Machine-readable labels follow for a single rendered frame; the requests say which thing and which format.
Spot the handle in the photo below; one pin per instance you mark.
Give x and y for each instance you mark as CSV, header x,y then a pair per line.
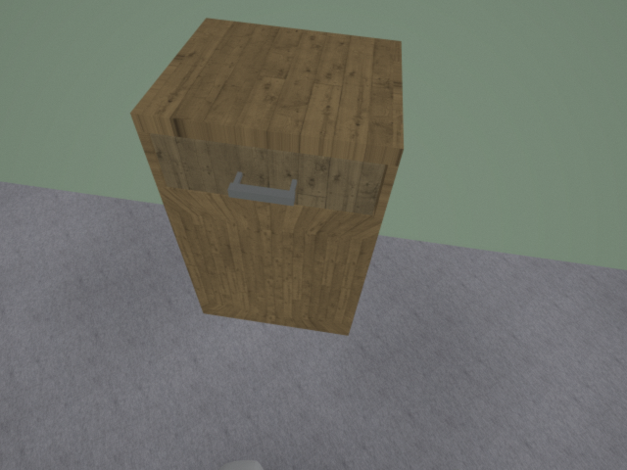
x,y
261,194

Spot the cabinet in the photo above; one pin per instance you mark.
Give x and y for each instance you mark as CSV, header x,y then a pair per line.
x,y
287,89

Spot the drawer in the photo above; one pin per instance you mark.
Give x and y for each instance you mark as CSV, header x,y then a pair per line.
x,y
322,182

